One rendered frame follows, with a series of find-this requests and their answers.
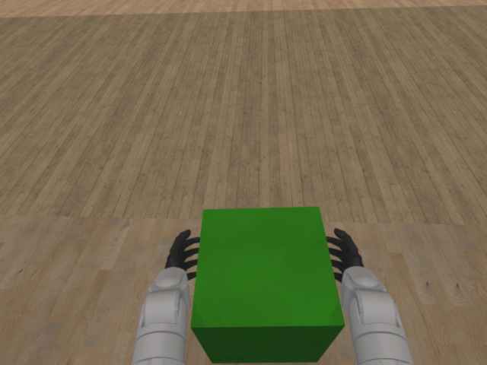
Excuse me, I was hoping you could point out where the carton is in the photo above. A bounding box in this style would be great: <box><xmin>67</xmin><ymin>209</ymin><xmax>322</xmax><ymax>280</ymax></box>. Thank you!
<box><xmin>190</xmin><ymin>207</ymin><xmax>345</xmax><ymax>363</ymax></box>

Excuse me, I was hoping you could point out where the left robot forearm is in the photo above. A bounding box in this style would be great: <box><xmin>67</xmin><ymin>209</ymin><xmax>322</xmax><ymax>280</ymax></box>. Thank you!
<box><xmin>132</xmin><ymin>267</ymin><xmax>191</xmax><ymax>365</ymax></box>

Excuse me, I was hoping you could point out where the right robot forearm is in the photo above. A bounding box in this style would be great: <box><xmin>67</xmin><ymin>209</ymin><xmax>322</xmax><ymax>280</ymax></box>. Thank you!
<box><xmin>342</xmin><ymin>266</ymin><xmax>414</xmax><ymax>365</ymax></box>

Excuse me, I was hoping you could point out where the right robot hand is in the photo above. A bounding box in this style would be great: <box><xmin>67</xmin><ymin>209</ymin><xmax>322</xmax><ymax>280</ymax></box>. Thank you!
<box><xmin>326</xmin><ymin>228</ymin><xmax>364</xmax><ymax>283</ymax></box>

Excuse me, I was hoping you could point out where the left robot hand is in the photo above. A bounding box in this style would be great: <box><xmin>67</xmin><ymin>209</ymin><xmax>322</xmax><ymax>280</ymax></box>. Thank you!
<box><xmin>165</xmin><ymin>230</ymin><xmax>200</xmax><ymax>281</ymax></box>

